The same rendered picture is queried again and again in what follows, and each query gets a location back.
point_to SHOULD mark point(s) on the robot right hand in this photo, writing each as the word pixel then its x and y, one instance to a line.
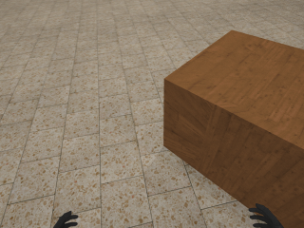
pixel 267 217

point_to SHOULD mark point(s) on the robot left hand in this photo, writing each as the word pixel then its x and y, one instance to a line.
pixel 61 223

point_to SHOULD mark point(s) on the pedestal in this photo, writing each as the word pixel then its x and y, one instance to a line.
pixel 235 113

